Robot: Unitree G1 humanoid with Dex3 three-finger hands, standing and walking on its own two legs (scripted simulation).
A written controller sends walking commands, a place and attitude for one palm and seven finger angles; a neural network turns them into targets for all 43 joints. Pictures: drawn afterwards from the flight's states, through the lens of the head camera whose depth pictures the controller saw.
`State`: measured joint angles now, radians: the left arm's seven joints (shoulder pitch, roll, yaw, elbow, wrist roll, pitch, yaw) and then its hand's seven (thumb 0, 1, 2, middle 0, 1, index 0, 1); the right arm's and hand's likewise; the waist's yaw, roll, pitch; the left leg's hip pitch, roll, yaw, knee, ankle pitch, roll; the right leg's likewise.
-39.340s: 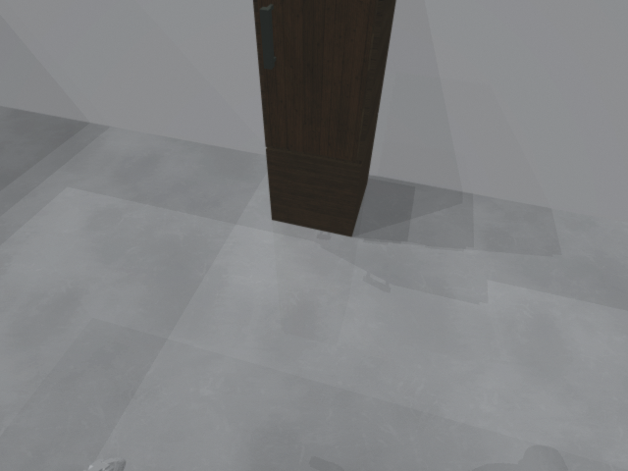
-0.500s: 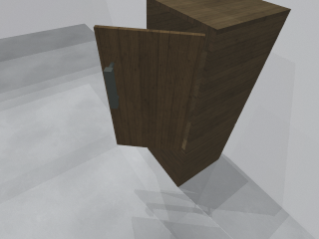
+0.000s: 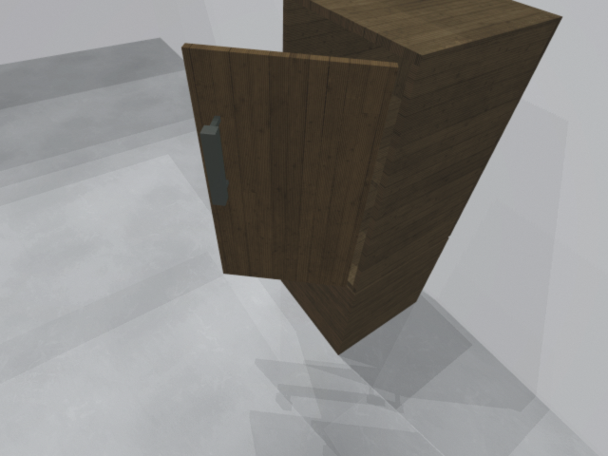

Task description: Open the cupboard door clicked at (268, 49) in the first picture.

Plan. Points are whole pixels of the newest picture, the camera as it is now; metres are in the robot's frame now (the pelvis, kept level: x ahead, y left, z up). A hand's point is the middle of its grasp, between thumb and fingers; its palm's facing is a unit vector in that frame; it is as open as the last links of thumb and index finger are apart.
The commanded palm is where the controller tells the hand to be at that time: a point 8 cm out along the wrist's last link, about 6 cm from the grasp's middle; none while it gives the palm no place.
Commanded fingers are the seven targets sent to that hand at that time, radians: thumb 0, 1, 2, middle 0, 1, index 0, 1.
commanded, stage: look again from close up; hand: left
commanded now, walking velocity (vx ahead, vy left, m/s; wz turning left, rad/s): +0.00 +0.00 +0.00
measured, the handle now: (218, 161) +0.59 +0.20 +0.05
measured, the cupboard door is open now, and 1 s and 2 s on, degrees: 50 50 50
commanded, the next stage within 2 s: shuffle to correct the standing spot in 0.20 s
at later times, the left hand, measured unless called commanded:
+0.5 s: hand out of the picture -0.02 +0.16 -0.18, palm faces +0.02 -0.99 -0.15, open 7.4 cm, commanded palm none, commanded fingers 0.00 0.90 0.90 -0.20 -0.30 -0.20 -0.30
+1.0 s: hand out of the picture +0.08 +0.19 -0.18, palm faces -0.01 -0.98 -0.21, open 7.3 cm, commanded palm none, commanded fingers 0.00 0.90 0.90 -0.20 -0.30 -0.20 -0.30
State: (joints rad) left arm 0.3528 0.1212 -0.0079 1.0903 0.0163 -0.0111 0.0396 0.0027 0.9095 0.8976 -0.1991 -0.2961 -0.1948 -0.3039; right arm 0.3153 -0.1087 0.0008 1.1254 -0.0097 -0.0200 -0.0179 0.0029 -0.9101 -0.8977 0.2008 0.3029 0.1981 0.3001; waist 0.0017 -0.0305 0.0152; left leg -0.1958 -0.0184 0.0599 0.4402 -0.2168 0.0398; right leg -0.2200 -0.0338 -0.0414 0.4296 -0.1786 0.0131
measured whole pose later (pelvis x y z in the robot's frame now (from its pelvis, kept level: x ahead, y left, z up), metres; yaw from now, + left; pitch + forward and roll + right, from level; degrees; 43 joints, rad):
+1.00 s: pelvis +0.04 +0.01 +0.00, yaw -1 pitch -1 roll +0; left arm 0.25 0.17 -0.01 1.08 0.01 -0.02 0.04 0.00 0.92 0.90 -0.20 -0.30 -0.20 -0.30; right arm 0.26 -0.17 0.01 1.09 -0.01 -0.04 -0.02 0.01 -0.91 -0.90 0.20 0.30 0.20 0.30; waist 0.00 0.00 0.03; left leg -0.14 -0.03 0.08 0.45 -0.29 0.05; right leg -0.19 -0.05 -0.02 0.48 -0.27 0.03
